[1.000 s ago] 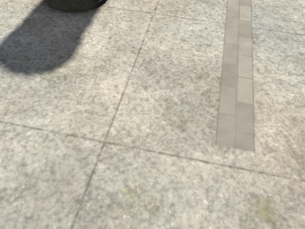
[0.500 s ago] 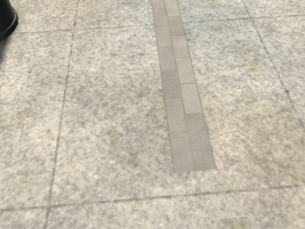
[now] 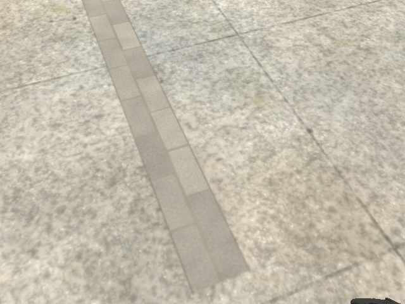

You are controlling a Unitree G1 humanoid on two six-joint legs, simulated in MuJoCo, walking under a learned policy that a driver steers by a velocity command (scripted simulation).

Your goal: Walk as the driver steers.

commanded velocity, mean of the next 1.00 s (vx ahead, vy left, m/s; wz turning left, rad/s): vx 0.03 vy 0.00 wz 0.20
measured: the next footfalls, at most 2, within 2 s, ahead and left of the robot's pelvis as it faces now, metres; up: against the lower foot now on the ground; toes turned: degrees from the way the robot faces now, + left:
right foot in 0.26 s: +0.10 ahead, -0.15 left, +0.00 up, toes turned -5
right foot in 1.26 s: +0.20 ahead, -0.11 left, +0.00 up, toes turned +30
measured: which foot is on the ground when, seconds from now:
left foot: down 0.00-1.00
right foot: up 0.00-0.24, down 0.26-0.64, up 0.66-1.00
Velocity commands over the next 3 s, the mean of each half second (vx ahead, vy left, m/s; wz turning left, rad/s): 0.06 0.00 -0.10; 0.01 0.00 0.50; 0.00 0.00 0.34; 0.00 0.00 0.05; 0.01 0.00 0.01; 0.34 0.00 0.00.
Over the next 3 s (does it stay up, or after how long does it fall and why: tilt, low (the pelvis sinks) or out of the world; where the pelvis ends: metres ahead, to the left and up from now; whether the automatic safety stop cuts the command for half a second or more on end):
stays up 0.24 0.05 0.01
